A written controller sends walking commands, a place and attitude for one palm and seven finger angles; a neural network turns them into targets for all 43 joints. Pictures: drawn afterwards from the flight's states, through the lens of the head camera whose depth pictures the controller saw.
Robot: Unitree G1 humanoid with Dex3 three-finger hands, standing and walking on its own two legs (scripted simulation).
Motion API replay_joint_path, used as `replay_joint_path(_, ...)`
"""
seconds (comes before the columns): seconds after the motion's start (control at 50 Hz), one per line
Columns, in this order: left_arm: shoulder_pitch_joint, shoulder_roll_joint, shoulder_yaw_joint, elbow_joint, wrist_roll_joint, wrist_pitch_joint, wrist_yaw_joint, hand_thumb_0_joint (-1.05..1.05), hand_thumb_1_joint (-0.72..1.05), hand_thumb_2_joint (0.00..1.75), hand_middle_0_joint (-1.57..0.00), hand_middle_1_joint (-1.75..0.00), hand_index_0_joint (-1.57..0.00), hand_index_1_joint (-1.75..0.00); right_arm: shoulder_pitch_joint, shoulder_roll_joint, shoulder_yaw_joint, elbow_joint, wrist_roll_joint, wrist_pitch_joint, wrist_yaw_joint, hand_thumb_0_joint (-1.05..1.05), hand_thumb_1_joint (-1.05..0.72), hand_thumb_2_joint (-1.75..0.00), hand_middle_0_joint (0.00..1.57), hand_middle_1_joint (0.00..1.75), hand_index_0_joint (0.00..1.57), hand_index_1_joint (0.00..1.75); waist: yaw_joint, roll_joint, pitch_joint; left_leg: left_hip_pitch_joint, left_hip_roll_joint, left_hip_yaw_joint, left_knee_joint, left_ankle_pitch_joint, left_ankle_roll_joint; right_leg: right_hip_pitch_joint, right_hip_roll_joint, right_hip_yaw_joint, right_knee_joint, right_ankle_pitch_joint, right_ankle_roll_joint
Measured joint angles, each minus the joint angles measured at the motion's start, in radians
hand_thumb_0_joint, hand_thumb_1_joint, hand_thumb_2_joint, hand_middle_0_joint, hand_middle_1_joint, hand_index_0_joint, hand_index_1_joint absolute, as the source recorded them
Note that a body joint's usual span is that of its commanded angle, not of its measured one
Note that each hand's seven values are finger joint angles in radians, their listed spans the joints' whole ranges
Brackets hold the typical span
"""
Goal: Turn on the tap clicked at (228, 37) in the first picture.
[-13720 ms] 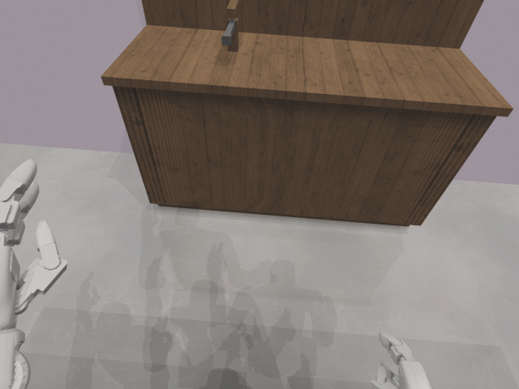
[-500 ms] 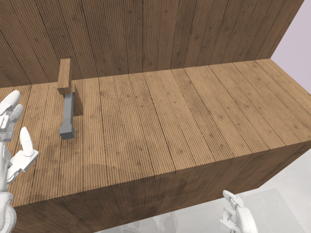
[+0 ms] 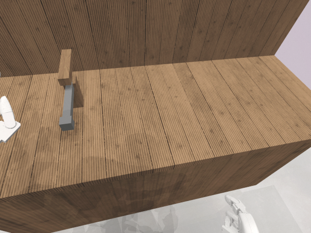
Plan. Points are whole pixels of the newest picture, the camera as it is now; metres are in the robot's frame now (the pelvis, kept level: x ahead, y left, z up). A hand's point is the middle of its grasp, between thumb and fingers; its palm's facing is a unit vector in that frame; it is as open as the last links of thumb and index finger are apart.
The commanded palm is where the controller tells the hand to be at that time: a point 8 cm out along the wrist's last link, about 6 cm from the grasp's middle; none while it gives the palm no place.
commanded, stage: come to a stop and stand still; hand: left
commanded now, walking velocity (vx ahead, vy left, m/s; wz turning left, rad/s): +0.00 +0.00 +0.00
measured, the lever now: (67, 123) +0.34 +0.27 +0.07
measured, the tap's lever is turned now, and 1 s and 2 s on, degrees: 0 0 0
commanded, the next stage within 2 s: look again from close up in 0.94 s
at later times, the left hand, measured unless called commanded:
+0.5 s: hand (32, 138) +0.23 +0.26 +0.17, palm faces +0.40 -0.87 -0.30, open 7.4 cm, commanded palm +0.17 +0.30 +0.18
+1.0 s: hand (34, 146) +0.22 +0.26 +0.16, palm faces +0.38 -0.85 -0.36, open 7.4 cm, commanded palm +0.16 +0.29 +0.18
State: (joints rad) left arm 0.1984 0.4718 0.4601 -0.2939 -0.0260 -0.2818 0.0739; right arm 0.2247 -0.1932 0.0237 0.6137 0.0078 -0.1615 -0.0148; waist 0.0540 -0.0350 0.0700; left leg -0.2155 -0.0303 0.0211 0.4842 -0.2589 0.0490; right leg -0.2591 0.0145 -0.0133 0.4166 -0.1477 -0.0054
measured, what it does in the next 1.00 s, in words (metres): stands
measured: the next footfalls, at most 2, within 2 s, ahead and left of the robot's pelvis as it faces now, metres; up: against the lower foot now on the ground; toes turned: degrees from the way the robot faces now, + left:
none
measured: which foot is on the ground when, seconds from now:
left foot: down 0.00-1.00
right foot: down 0.00-1.00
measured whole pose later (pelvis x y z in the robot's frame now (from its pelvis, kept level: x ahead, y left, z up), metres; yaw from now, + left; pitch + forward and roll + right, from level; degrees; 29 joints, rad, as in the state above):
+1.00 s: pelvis +0.00 +0.01 +0.00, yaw +0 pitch -2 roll -1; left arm 0.41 0.35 0.35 -0.43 -0.04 -0.24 0.10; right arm 0.22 -0.19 0.02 0.59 0.02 -0.13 -0.02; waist 0.02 -0.02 0.07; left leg -0.18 -0.04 0.03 0.46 -0.25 0.06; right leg -0.22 0.00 -0.01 0.38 -0.14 0.01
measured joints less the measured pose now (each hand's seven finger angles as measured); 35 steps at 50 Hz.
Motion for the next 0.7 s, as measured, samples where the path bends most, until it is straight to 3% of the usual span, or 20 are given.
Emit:
replay_joint_path(0.06, 0.052, -0.065, -0.014, -0.029, -0.030, 0.007, 0.017, 0.01, 0.89, 0.90, -0.20, -0.31, -0.21, -0.30, 0.000, -0.005, -0.004, -0.022, 0.006, -0.015, 0.024, 0.01, -0.91, -0.90, 0.20, 0.30, 0.21, 0.30, -0.023, 0.019, -0.006, 0.008, -0.008, 0.017, -0.002, -0.007, 0.009, -0.006, -0.007, 0.017, 0.020, -0.012, 0.009)
replay_joint_path(0.14, 0.205, -0.137, -0.127, -0.120, -0.022, 0.002, 0.002, 0.01, 0.90, 0.90, -0.20, -0.31, -0.20, -0.30, 0.004, -0.007, -0.010, -0.026, 0.013, -0.019, 0.034, 0.01, -0.91, -0.90, 0.20, 0.30, 0.21, 0.30, -0.045, 0.039, -0.016, 0.022, -0.021, 0.026, 0.000, -0.021, 0.021, -0.003, -0.019, 0.028, 0.043, -0.037, 0.024)
replay_joint_path(0.2, 0.258, -0.119, -0.152, -0.142, -0.016, 0.002, -0.014, 0.01, 0.89, 0.90, -0.21, -0.31, -0.21, -0.30, 0.006, 0.010, -0.005, -0.017, 0.012, -0.008, 0.020, 0.01, -0.91, -0.90, 0.20, 0.30, 0.21, 0.30, -0.045, 0.021, -0.015, 0.031, -0.025, 0.019, -0.001, -0.026, 0.020, 0.005, -0.024, 0.022, 0.049, -0.049, 0.025)
replay_joint_path(0.3, 0.202, -0.066, -0.074, -0.129, -0.029, 0.012, 0.000, 0.01, 0.88, 0.90, -0.21, -0.31, -0.22, -0.30, -0.002, 0.019, 0.003, -0.017, 0.014, -0.002, 0.001, 0.01, -0.91, -0.90, 0.20, 0.30, 0.21, 0.30, -0.023, -0.011, 0.002, 0.035, -0.024, -0.001, 0.004, -0.028, 0.015, 0.020, -0.024, 0.001, 0.045, -0.053, 0.019)
replay_joint_path(0.38, 0.155, -0.095, -0.057, -0.156, -0.037, 0.013, 0.020, 0.01, 0.89, 0.90, -0.21, -0.31, -0.21, -0.30, -0.025, 0.005, -0.001, -0.021, 0.012, -0.010, 0.006, 0.01, -0.91, -0.90, 0.20, 0.30, 0.21, 0.30, -0.009, -0.008, 0.007, 0.038, -0.023, -0.004, 0.008, -0.029, 0.015, 0.031, -0.023, -0.002, 0.033, -0.046, 0.021)
replay_joint_path(0.48, 0.172, -0.137, -0.112, -0.179, -0.027, 0.013, 0.019, 0.01, 0.89, 0.90, -0.20, -0.31, -0.21, -0.30, -0.052, -0.001, -0.005, -0.035, 0.011, 0.000, 0.013, 0.01, -0.91, -0.90, 0.20, 0.30, 0.21, 0.30, -0.011, -0.002, -0.009, 0.043, -0.023, 0.004, -0.001, -0.024, 0.018, 0.035, -0.023, 0.006, 0.021, -0.036, 0.026)
replay_joint_path(0.7, 0.197, -0.114, -0.099, -0.157, -0.022, 0.042, 0.021, 0.01, 0.89, 0.90, -0.21, -0.31, -0.21, -0.30, -0.034, 0.010, 0.007, -0.055, 0.011, 0.027, -0.004, 0.01, -0.91, -0.90, 0.20, 0.30, 0.21, 0.30, -0.018, -0.004, 0.004, 0.039, -0.020, 0.001, -0.017, -0.001, 0.017, 0.037, -0.020, 0.003, -0.007, -0.008, 0.022)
